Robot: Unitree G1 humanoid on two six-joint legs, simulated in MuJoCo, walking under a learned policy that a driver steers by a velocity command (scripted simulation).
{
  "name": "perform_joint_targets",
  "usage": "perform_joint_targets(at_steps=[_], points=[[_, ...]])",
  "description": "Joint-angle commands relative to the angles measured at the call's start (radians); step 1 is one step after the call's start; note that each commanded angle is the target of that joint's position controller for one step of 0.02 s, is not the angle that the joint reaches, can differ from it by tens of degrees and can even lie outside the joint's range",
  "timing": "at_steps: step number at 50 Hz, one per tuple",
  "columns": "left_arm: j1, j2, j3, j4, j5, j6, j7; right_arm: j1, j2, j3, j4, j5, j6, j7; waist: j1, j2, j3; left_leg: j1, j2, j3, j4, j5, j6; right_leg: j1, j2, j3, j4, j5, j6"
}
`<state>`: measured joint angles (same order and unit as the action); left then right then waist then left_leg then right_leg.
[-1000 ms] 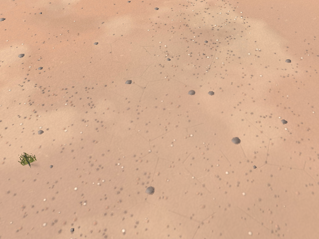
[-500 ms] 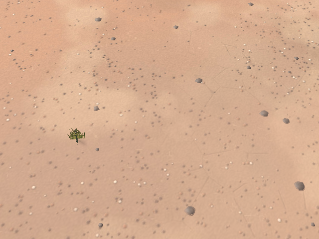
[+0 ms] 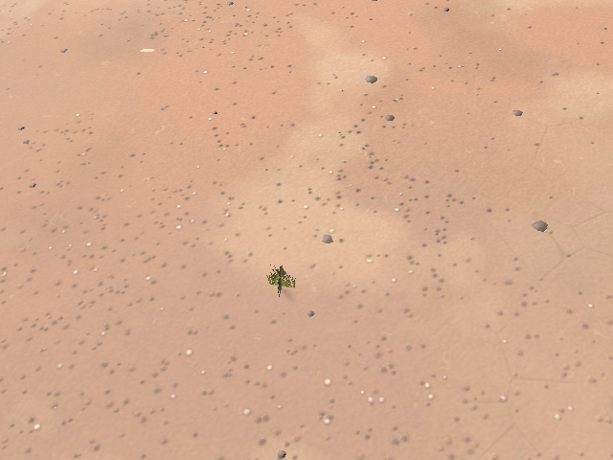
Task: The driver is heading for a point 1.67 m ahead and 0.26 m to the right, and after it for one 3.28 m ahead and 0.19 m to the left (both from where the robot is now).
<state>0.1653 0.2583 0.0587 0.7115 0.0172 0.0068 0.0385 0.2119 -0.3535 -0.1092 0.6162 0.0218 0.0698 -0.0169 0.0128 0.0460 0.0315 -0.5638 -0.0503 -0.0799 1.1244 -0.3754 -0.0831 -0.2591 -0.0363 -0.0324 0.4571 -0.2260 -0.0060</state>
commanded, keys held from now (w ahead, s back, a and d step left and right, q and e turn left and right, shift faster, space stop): q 0.06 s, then no key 0.16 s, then e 0.78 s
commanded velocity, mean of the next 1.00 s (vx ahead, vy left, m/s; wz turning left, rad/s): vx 0.00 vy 0.00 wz -0.15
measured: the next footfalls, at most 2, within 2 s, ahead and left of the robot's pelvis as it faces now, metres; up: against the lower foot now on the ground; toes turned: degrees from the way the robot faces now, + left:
left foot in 0.20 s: +0.03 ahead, +0.15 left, +0.00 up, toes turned +6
right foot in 0.66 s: +0.00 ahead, -0.08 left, +0.00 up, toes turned -7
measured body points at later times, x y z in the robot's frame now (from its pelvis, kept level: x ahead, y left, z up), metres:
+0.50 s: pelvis -0.01 +0.05 +0.00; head +0.01 +0.05 +0.44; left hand +0.06 +0.34 -0.13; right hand +0.20 -0.18 -0.09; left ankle -0.01 +0.14 -0.74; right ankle -0.02 -0.10 -0.70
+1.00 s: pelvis -0.02 +0.00 +0.01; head +0.01 -0.04 +0.45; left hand +0.19 +0.25 -0.07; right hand +0.07 -0.32 -0.11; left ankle +0.04 +0.17 -0.68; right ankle -0.04 -0.07 -0.74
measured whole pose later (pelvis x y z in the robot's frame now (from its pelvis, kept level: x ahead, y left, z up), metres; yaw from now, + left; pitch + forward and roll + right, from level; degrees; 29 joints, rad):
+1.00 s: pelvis -0.02 +0.00 +0.01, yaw -14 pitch +2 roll +3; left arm 0.20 0.31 0.06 0.65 -0.01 0.02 0.03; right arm 0.10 -0.32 -0.10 0.75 0.00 0.02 -0.04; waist 0.01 0.02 0.05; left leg -0.49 -0.01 -0.10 0.91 -0.32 -0.11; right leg -0.23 0.06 0.12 0.43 -0.22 -0.07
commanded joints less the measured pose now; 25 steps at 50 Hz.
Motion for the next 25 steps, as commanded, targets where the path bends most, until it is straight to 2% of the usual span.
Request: perform_joint_targets(at_steps=[1, 4, 6, 8, 9, 10, 11, 12, 13, 14, 15, 16, 18, 19, 22, 25], points=[[-0.001, 0.177, 0.046, -0.060, 0.000, 0.002, 0.009, -0.087, -0.024, 0.004, -0.113, 0.002, -0.014, 0.007, 0.038, -0.223, -0.080, -0.084, 0.052, 0.046, -0.113, -0.003, -0.025, 0.215, -0.227, 0.146, -0.123, 0.335, -0.204], [-0.008, 0.218, 0.062, -0.058, -0.010, 0.006, -0.002, -0.097, -0.013, 0.015, -0.127, -0.005, -0.016, 0.020, 0.045, -0.243, -0.102, 0.064, 0.068, 0.094, -0.273, -0.042, -0.005, 0.172, -0.252, 0.108, -0.112, 0.379, -0.210], [-0.003, 0.226, 0.064, -0.048, -0.024, 0.004, -0.013, -0.079, -0.025, 0.011, -0.121, -0.005, -0.014, 0.023, 0.039, -0.250, -0.109, 0.135, 0.049, 0.118, -0.376, -0.038, 0.016, 0.167, -0.263, 0.110, -0.093, 0.400, -0.211], [-0.024, 0.226, 0.061, -0.040, -0.044, 0.002, -0.018, -0.027, -0.021, 0.008, -0.098, -0.006, -0.013, 0.027, 0.002, -0.239, -0.109, 0.238, 0.033, 0.132, -0.574, 0.078, 0.058, 0.151, -0.256, 0.098, -0.041, 0.399, -0.186], [-0.024, 0.207, 0.053, -0.030, -0.053, 0.001, -0.019, 0.014, -0.022, 0.006, -0.077, -0.009, -0.015, 0.027, -0.022, -0.219, -0.113, 0.340, 0.017, 0.141, -0.719, 0.194, 0.089, 0.109, -0.236, 0.074, 0.004, 0.369, -0.150], [0.030, 0.166, 0.040, -0.005, -0.045, -0.006, -0.024, 0.031, -0.052, 0.000, -0.075, -0.011, -0.016, 0.020, -0.020, -0.141, -0.137, 0.491, 0.059, 0.064, -0.782, 0.345, 0.118, 0.014, -0.198, 0.026, 0.076, 0.253, -0.076], [0.043, 0.080, 0.006, -0.033, 0.017, -0.016, -0.036, 0.051, -0.144, -0.015, -0.092, -0.020, -0.017, 0.004, 0.011, 0.153, -0.199, 0.679, 0.312, -0.236, -0.744, 0.741, 0.195, -0.197, -0.099, -0.071, 0.322, -0.167, 0.031], [-0.014, 0.095, 0.009, -0.051, 0.006, -0.016, -0.030, 0.007, -0.112, 0.004, -0.096, -0.053, -0.033, 0.009, -0.018, 0.228, -0.190, 0.552, 0.448, -0.319, -0.749, 0.777, 0.379, -0.288, -0.037, -0.006, 0.450, -0.427, 0.073], [-0.039, 0.156, 0.026, -0.037, -0.014, -0.009, -0.024, -0.003, -0.046, 0.024, -0.089, -0.063, -0.053, 0.017, -0.046, 0.128, -0.171, 0.492, 0.395, -0.256, -0.774, 0.678, 0.390, -0.255, -0.061, 0.052, 0.524, -0.418, 0.083], [-0.020, 0.149, 0.028, -0.018, -0.025, -0.001, -0.025, -0.038, -0.006, 0.039, -0.062, -0.063, -0.068, 0.019, -0.018, 0.115, -0.144, 0.469, 0.332, -0.175, -0.777, 0.589, 0.337, -0.242, -0.068, 0.072, 0.525, -0.366, 0.084], [0.009, 0.140, 0.029, 0.013, -0.025, 0.008, -0.020, -0.072, -0.011, 0.038, -0.052, -0.056, -0.076, 0.020, -0.006, 0.105, -0.124, 0.456, 0.292, -0.125, -0.783, 0.529, 0.296, -0.235, -0.069, 0.072, 0.511, -0.315, 0.090], [0.025, 0.146, 0.031, 0.027, -0.018, 0.017, -0.016, -0.101, -0.004, 0.042, -0.041, -0.048, -0.083, 0.018, 0.000, 0.115, -0.102, 0.422, 0.282, -0.093, -0.787, 0.567, 0.283, -0.207, -0.066, 0.082, 0.507, -0.253, 0.101], [0.061, 0.136, 0.029, 0.046, -0.028, 0.021, -0.017, -0.124, 0.004, 0.045, -0.020, -0.055, -0.086, 0.009, 0.016, 0.109, -0.093, 0.383, 0.257, -0.025, -0.788, 0.591, 0.278, -0.137, -0.046, 0.080, 0.477, -0.193, 0.112], [0.053, 0.136, 0.028, 0.042, -0.032, 0.021, -0.017, -0.133, -0.006, 0.040, -0.017, -0.054, -0.083, 0.004, 0.009, 0.107, -0.087, 0.392, 0.255, -0.010, -0.783, 0.573, 0.281, -0.135, -0.039, 0.067, 0.449, -0.185, 0.112], [0.013, 0.141, 0.026, 0.012, -0.036, 0.025, -0.014, -0.108, -0.048, 0.023, 0.006, -0.043, -0.065, -0.011, -0.029, 0.094, -0.071, 0.435, 0.310, -0.049, -0.778, 0.517, 0.320, -0.173, -0.032, 0.044, 0.420, -0.231, 0.105], [0.010, 0.135, 0.024, -0.007, -0.037, 0.032, -0.015, -0.109, -0.061, 0.013, 0.021, -0.035, -0.052, -0.017, -0.038, 0.078, -0.059, 0.456, 0.361, -0.079, -0.784, 0.490, 0.346, -0.200, -0.039, 0.033, 0.417, -0.266, 0.090]])
Keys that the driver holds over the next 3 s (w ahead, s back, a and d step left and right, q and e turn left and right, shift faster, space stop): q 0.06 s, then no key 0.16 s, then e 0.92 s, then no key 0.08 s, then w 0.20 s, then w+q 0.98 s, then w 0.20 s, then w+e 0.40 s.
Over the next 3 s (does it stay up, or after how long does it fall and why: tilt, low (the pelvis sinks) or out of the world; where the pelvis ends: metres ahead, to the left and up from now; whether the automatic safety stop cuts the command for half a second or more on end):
stays up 0.78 -0.10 0.00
